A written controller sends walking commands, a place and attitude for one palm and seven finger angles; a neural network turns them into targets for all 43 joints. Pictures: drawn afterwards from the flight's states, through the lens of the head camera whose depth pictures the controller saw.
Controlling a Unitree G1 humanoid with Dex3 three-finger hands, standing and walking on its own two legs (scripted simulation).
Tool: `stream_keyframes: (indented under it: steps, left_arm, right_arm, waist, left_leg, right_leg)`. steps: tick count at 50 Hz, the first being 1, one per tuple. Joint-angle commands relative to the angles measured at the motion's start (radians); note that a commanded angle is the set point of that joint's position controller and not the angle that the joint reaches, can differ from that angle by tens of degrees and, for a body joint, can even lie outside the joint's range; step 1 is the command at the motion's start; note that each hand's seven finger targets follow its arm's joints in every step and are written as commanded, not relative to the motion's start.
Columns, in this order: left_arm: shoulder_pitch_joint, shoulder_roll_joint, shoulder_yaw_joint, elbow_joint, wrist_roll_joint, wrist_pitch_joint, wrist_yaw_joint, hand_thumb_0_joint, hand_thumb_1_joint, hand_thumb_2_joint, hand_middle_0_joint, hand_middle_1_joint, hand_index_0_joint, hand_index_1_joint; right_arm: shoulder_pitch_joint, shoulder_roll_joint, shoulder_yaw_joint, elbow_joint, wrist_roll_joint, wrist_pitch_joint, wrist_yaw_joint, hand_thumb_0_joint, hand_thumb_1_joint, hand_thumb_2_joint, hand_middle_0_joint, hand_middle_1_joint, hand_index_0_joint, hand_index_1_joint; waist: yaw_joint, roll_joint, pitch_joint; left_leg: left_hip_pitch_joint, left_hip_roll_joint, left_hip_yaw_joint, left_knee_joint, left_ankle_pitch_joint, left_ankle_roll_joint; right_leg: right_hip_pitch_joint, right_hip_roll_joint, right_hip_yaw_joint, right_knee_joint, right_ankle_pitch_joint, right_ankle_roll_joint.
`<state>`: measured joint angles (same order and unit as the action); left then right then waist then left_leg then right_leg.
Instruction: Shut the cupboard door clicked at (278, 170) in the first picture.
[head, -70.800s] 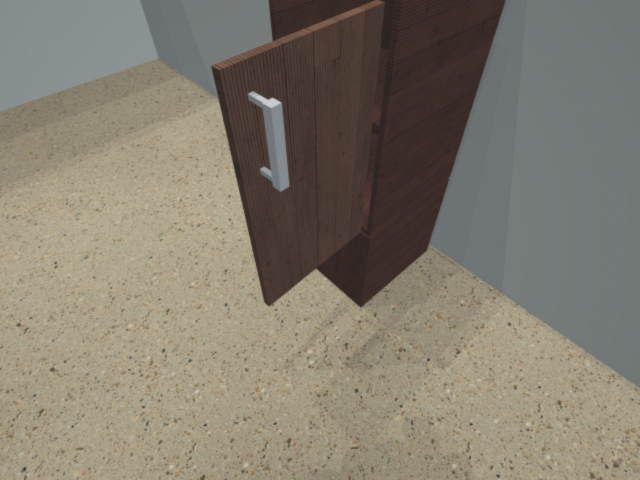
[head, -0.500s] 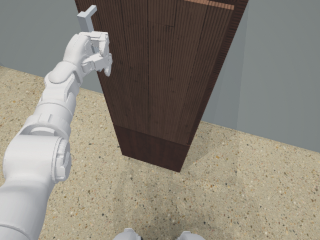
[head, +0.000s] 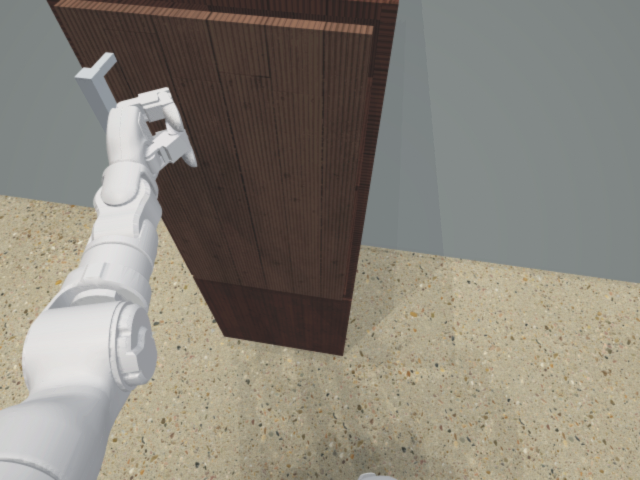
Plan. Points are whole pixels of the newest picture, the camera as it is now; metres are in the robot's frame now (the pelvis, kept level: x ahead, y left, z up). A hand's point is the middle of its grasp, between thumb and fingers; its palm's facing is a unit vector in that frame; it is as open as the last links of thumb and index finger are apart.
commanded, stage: pull the fist back off the door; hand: left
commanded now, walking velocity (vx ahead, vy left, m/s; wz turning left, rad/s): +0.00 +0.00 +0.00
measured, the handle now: (123, 120) +0.55 +0.20 +0.15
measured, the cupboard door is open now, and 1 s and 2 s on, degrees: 0 0 0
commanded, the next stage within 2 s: draw the hand back to the body in 0.40 s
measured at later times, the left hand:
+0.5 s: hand (162, 197) +0.41 +0.13 +0.15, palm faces +0.01 -1.00 -0.01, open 3.1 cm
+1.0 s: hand (92, 265) +0.32 +0.18 +0.17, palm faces +0.03 -1.00 -0.05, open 3.1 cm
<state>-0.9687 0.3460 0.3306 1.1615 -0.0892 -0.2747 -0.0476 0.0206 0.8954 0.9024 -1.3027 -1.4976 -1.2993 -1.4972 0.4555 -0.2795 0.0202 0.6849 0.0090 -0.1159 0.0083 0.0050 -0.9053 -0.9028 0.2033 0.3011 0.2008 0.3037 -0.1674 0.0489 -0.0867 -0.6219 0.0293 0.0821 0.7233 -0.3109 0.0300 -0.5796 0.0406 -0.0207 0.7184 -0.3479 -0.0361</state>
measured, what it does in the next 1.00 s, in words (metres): stands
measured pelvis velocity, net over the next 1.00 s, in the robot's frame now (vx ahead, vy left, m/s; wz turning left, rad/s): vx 0.02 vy -0.01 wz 0.05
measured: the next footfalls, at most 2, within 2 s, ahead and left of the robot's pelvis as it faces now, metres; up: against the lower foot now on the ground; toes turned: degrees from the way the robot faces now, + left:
none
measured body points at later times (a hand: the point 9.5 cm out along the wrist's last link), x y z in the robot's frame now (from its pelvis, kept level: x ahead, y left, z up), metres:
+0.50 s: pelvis +0.03 -0.01 +0.01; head +0.04 -0.03 +0.46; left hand +0.41 +0.19 +0.15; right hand +0.23 -0.24 -0.07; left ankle +0.02 +0.10 -0.71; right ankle +0.00 -0.10 -0.71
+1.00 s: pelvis +0.02 -0.01 +0.02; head -0.01 -0.03 +0.47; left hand +0.31 +0.23 +0.17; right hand +0.19 -0.24 -0.07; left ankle +0.02 +0.10 -0.71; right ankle +0.00 -0.10 -0.71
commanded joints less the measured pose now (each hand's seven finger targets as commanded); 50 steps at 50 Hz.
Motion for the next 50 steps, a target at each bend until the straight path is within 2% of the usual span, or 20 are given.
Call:
stream_keyframes:
  steps: [1, 3, 5, 6, 8, 11, 16, 17, 21, 26, 28, 30, 31, 35, 38, 40, 44, 46, 47, 50]
  left_arm:
    - [-0.219, 0.237, 0.024, -0.299, -0.004, -0.057, -0.013, 0.0, 0.9, 0.9, -1.3, -1.5, -1.3, -1.5]
    - [-0.146, 0.196, 0.009, -0.426, -0.047, -0.027, -0.044, 0.0, 0.9, 0.9, -1.3, -1.5, -1.3, -1.5]
    - [-0.1, 0.146, -0.015, -0.52, -0.09, 0.007, -0.066, 0.0, 0.9, 0.9, -1.3, -1.5, -1.3, -1.5]
    - [-0.07, 0.156, 0.001, -0.584, -0.102, 0.018, -0.068, 0.0, 0.9, 0.9, -1.3, -1.5, -1.3, -1.5]
    - [-0.018, 0.144, -0.01, -0.708, -0.109, 0.029, -0.066, 0.0, 0.9, 0.9, -1.3, -1.5, -1.3, -1.5]
    - [-0.02, 0.041, -0.13, -0.869, -0.095, 0.035, -0.056, 0.0, 0.9, 0.9, -1.3, -1.5, -1.3, -1.5]
    - [0.091, 0.004, -0.162, -0.938, -0.113, 0.1, -0.049, 0.0, 0.9, 0.9, -1.3, -1.5, -1.3, -1.5]
    - [0.088, -0.038, -0.195, -0.94, -0.119, 0.12, -0.053, 0.0, 0.9, 0.9, -1.3, -1.5, -1.3, -1.5]
    - [0.023, -0.014, -0.188, -0.869, -0.115, 0.186, -0.038, 0.0, 0.9, 0.9, -1.3, -1.5, -1.3, -1.5]
    - [-0.018, -0.053, -0.218, -0.856, -0.104, 0.189, -0.022, 0.0, 0.9, 0.9, -1.3, -1.5, -1.3, -1.5]
    - [0.097, 0.002, -0.152, -0.874, -0.104, 0.18, -0.024, 0.0, 0.9, 0.9, -1.3, -1.5, -1.3, -1.5]
    - [0.227, 0.075, -0.075, -0.866, -0.109, 0.182, -0.033, 0.0, 0.9, 0.9, -1.3, -1.5, -1.3, -1.5]
    - [0.253, 0.049, -0.1, -0.897, -0.111, 0.186, -0.045, 0.0, 0.9, 0.9, -1.3, -1.5, -1.3, -1.5]
    - [0.351, 0.065, -0.087, -0.997, -0.121, 0.209, -0.075, 0.0, 0.9, 0.9, -1.3, -1.5, -1.3, -1.5]
    - [0.379, 0.042, -0.109, -1.136, -0.143, 0.222, -0.101, 0.0, 0.9, 0.9, -1.3, -1.5, -1.3, -1.5]
    - [0.368, 0.031, -0.133, -1.204, -0.154, 0.229, -0.112, 0.0, 0.9, 0.9, -1.3, -1.5, -1.3, -1.5]
    - [0.415, 0.049, -0.123, -1.281, -0.17, 0.249, -0.128, 0.0, 0.9, 0.9, -1.3, -1.5, -1.3, -1.5]
    - [0.467, 0.063, -0.109, -1.278, -0.176, 0.266, -0.132, 0.0, 0.9, 0.9, -1.3, -1.5, -1.3, -1.5]
    - [0.48, 0.082, -0.086, -1.27, -0.179, 0.275, -0.132, 0.0, 0.9, 0.9, -1.273, -1.47, -1.273, -1.47]
    - [0.565, 0.125, -0.036, -1.271, -0.185, 0.3, -0.14, 0.0, 0.9, 0.9, -1.19, -1.38, -1.19, -1.38]
  right_arm:
    - [0.017, -0.145, -0.064, -0.143, 0.017, -0.009, -0.003, 0.0, -0.9, -0.9, 0.2, 0.3, 0.2, 0.3]
    - [-0.01, -0.144, -0.076, -0.168, 0.031, 0.002, -0.005, 0.0, -0.9, -0.9, 0.2, 0.3, 0.2, 0.3]
    - [-0.03, -0.137, -0.079, -0.179, 0.041, 0.007, -0.011, 0.0, -0.9, -0.9, 0.2, 0.3, 0.2, 0.3]
    - [-0.042, -0.135, -0.078, -0.179, 0.042, 0.007, -0.012, 0.0, -0.9, -0.9, 0.2, 0.3, 0.2, 0.3]
    - [-0.07, -0.126, -0.078, -0.187, 0.045, 0.005, -0.015, 0.0, -0.9, -0.9, 0.2, 0.3, 0.2, 0.3]
    - [-0.117, -0.104, -0.073, -0.191, 0.05, -0.004, -0.022, 0.0, -0.9, -0.9, 0.2, 0.3, 0.2, 0.3]
    - [-0.171, -0.106, -0.068, -0.185, 0.054, -0.003, -0.037, 0.0, -0.9, -0.9, 0.2, 0.3, 0.2, 0.3]
    - [-0.19, -0.103, -0.062, -0.189, 0.056, -0.002, -0.038, 0.0, -0.9, -0.9, 0.2, 0.3, 0.2, 0.3]
    - [-0.231, -0.106, -0.048, -0.178, 0.059, 0.022, -0.056, 0.0, -0.9, -0.9, 0.2, 0.3, 0.2, 0.3]
    - [-0.266, -0.09, -0.032, -0.191, 0.053, 0.035, -0.055, 0.0, -0.9, -0.9, 0.2, 0.3, 0.2, 0.3]
    - [-0.277, -0.09, -0.03, -0.21, 0.049, 0.037, -0.05, 0.0, -0.9, -0.9, 0.2, 0.3, 0.2, 0.3]
    - [-0.28, -0.096, -0.027, -0.225, 0.047, 0.048, -0.047, 0.0, -0.9, -0.9, 0.2, 0.3, 0.2, 0.3]
    - [-0.297, -0.087, -0.02, -0.241, 0.049, 0.053, -0.042, 0.0, -0.9, -0.9, 0.2, 0.3, 0.2, 0.3]
    - [-0.326, -0.09, -0.021, -0.272, 0.061, 0.067, -0.042, 0.0, -0.9, -0.9, 0.2, 0.3, 0.2, 0.3]
    - [-0.354, -0.084, -0.02, -0.286, 0.067, 0.055, -0.05, 0.0, -0.9, -0.9, 0.2, 0.3, 0.2, 0.3]
    - [-0.36, -0.085, -0.021, -0.284, 0.068, 0.042, -0.061, 0.0, -0.9, -0.9, 0.2, 0.3, 0.2, 0.3]
    - [-0.367, -0.085, -0.018, -0.266, 0.068, 0.012, -0.079, 0.0, -0.9, -0.9, 0.2, 0.3, 0.2, 0.3]
    - [-0.373, -0.086, -0.015, -0.258, 0.069, 0.0, -0.085, 0.0, -0.9, -0.9, 0.2, 0.3, 0.2, 0.3]
    - [-0.374, -0.089, -0.013, -0.254, 0.068, -0.004, -0.088, 0.0, -0.9, -0.9, 0.2, 0.3, 0.2, 0.3]
    - [-0.382, -0.093, -0.015, -0.255, 0.068, -0.012, -0.092, 0.0, -0.9, -0.9, 0.2, 0.3, 0.2, 0.3]
  waist:
    - [0.099, -0.108, -0.355]
    - [0.117, -0.092, -0.395]
    - [0.12, -0.07, -0.385]
    - [0.133, -0.071, -0.376]
    - [0.138, -0.08, -0.364]
    - [0.115, 0.012, -0.317]
    - [0.116, -0.058, -0.294]
    - [0.11, -0.059, -0.277]
    - [0.094, -0.121, -0.189]
    - [0.108, -0.05, -0.246]
    - [0.156, -0.036, -0.305]
    - [0.19, -0.08, -0.329]
    - [0.192, -0.07, -0.307]
    - [0.197, -0.118, -0.234]
    - [0.193, -0.077, -0.214]
    - [0.175, -0.075, -0.188]
    - [0.167, -0.045, -0.163]
    - [0.172, -0.02, -0.128]
    - [0.174, -0.047, -0.116]
    - [0.193, -0.038, -0.111]
  left_leg:
    - [0.199, -0.035, -0.047, -0.079, 0.205, 0.018]
    - [0.261, -0.038, -0.033, -0.086, 0.266, 0.019]
    - [0.31, -0.042, -0.024, -0.088, 0.316, 0.022]
    - [0.326, -0.041, -0.028, -0.092, 0.335, 0.023]
    - [0.353, -0.042, -0.024, -0.1, 0.348, 0.027]
    - [0.438, -0.039, -0.029, -0.101, 0.391, 0.03]
    - [0.49, -0.036, -0.054, -0.118, 0.394, 0.026]
    - [0.491, -0.039, -0.055, -0.124, 0.382, 0.025]
    - [0.465, -0.044, -0.068, -0.139, 0.293, 0.023]
    - [0.505, -0.048, -0.082, -0.135, 0.326, 0.016]
    - [0.509, -0.047, -0.08, -0.143, 0.367, 0.01]
    - [0.485, -0.047, -0.074, -0.149, 0.409, 0.01]
    - [0.466, -0.048, -0.069, -0.161, 0.408, 0.01]
    - [0.451, -0.039, -0.057, -0.187, 0.368, 0.015]
    - [0.481, -0.04, -0.054, -0.203, 0.341, 0.016]
    - [0.506, -0.035, -0.06, -0.206, 0.325, 0.019]
    - [0.526, -0.037, -0.073, -0.228, 0.258, 0.018]
    - [0.516, -0.039, -0.078, -0.238, 0.215, 0.017]
    - [0.508, -0.038, -0.084, -0.246, 0.191, 0.016]
    - [0.505, -0.039, -0.081, -0.258, 0.173, 0.017]
  right_leg:
    - [0.263, 0.0, 0.028, -0.114, 0.368, 0.031]
    - [0.314, 0.001, 0.033, -0.127, 0.459, 0.032]
    - [0.336, -0.002, 0.031, -0.141, 0.531, 0.038]
    - [0.342, -0.002, 0.03, -0.145, 0.567, 0.04]
    - [0.359, -0.009, 0.033, -0.152, 0.616, 0.051]
    - [0.302, -0.006, 0.022, -0.158, 0.598, 0.047]
    - [0.305, -0.012, 0.008, -0.173, 0.575, 0.045]
    - [0.297, -0.015, 0.005, -0.179, 0.571, 0.045]
    - [0.263, -0.025, 0.006, -0.206, 0.474, 0.046]
    - [0.273, -0.031, 0.003, -0.191, 0.464, 0.027]
    - [0.338, -0.033, 0.003, -0.177, 0.506, 0.018]
    - [0.407, -0.038, 0.006, -0.171, 0.58, 0.021]
    - [0.423, -0.045, 0.007, -0.173, 0.601, 0.022]
    - [0.429, -0.042, 0.008, -0.202, 0.583, 0.032]
    - [0.42, -0.036, 0.007, -0.225, 0.534, 0.029]
    - [0.395, -0.029, 0.002, -0.242, 0.487, 0.031]
    - [0.363, -0.024, 0.0, -0.271, 0.377, 0.028]
    - [0.349, -0.027, 0.001, -0.286, 0.314, 0.027]
    - [0.342, -0.026, -0.001, -0.294, 0.278, 0.027]
    - [0.355, -0.028, 0.005, -0.308, 0.242, 0.028]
